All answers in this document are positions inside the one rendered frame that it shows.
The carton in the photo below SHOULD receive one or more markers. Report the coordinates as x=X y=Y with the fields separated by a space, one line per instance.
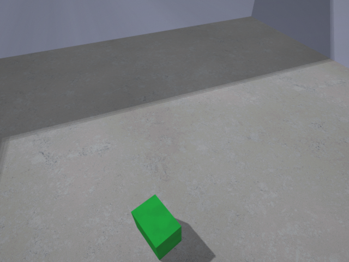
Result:
x=159 y=228

